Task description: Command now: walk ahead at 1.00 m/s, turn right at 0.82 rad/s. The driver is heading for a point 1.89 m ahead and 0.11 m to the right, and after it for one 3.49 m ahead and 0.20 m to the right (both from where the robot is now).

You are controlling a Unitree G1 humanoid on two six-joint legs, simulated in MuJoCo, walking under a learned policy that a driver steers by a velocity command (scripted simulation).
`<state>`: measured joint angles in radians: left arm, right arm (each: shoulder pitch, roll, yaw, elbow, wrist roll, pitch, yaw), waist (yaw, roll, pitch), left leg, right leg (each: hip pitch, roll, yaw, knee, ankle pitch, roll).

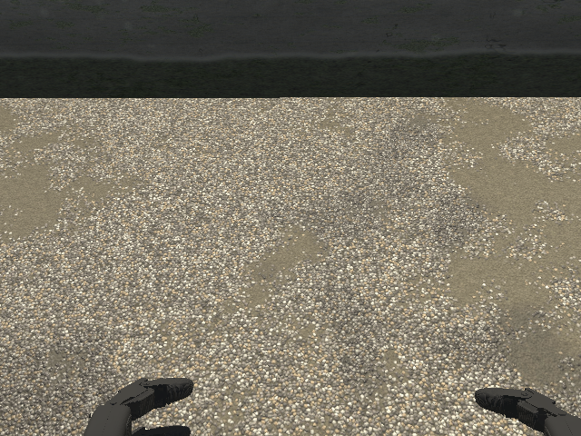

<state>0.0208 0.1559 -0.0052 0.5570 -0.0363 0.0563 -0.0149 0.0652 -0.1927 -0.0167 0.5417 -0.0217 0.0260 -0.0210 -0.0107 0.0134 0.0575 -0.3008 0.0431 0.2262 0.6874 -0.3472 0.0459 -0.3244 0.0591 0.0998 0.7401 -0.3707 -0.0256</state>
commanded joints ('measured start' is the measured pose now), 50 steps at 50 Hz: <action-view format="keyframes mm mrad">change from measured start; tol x32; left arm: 1 -9 75 29 -68 -4 -4 3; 50 -30 84 20 -141 47 -75 28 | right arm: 1 -93 -33 -13 -89 7 -2 1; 21 -344 21 -15 -183 43 24 -5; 42 225 -65 -18 65 45 79 48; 50 -135 -140 -46 -92 65 -27 24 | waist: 1 44 17 -147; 16 60 70 -120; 20 225 -475 -66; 24 40 -55 -268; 40 3 -183 -119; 44 -58 305 14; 50 51 24 -208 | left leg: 1 170 56 -44 -71 241 -89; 11 462 332 -188 -172 -110 -5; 16 -14 412 -72 -284 -256 -34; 21 -611 -53 -274 760 -259 -149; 25 -545 -118 -462 889 66 -148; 42 127 -62 -156 -136 18 99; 45 -10 166 -888 -308 -70 269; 50 -120 -11 -553 -175 184 113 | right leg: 1 -82 -17 -3 -62 411 -66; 7 -200 7 122 -79 586 -92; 11 -545 4 -15 49 91 -48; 18 73 -48 -146 56 51 -84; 22 78 -323 572 -365 -215 -204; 40 33 -227 -178 -457 117 171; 45 -364 -49 -92 202 -6 117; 50 199 -47 -146 -109 219 74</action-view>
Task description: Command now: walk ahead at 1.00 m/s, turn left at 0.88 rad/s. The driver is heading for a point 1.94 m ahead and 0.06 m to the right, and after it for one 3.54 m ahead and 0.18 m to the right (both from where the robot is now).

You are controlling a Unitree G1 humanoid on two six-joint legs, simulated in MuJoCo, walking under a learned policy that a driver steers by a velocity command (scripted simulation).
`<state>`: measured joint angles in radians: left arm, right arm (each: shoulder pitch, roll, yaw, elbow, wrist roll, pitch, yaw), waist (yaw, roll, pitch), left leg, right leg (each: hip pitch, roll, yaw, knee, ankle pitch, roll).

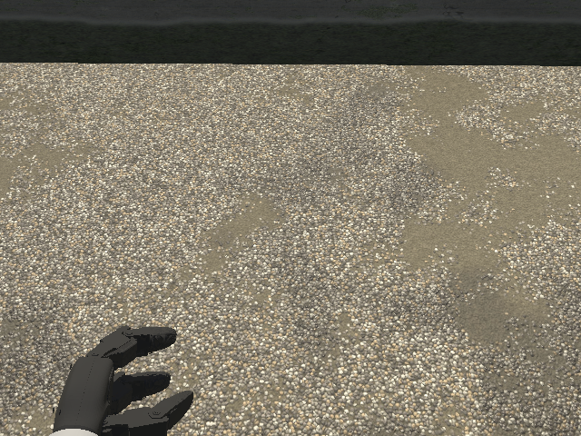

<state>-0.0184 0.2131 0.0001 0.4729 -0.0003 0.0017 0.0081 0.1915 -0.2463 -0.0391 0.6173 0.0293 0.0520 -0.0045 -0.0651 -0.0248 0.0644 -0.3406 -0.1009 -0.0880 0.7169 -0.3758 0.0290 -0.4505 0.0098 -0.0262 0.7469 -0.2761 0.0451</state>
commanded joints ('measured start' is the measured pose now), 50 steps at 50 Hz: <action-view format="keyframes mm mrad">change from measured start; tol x32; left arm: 1 87 38 20 -31 28 -15 7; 50 109 1 -29 78 18 36 -42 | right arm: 1 -218 -36 -17 -171 20 -55 12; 50 -42 -34 51 -25 -48 -19 -18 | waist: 1 121 -78 -238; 21 -50 340 -222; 35 112 146 -166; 38 110 -300 -149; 50 60 87 -98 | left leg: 1 -192 57 -173 -37 139 89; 10 -470 102 -23 525 91 -55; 18 135 123 177 -30 133 -55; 22 195 393 -256 -349 -96 65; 32 -82 346 67 -241 411 69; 39 -320 135 129 65 -285 -70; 50 160 178 35 -335 201 -41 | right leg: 1 489 -69 57 -132 199 -10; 4 480 -367 472 -301 5 -94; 17 -22 -271 82 -365 -184 -145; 24 -393 -1 130 358 -180 -23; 29 -221 -7 133 458 -76 -3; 37 438 -55 180 -260 91 -88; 39 316 -230 521 -360 207 -223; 50 218 -31 217 -372 158 -97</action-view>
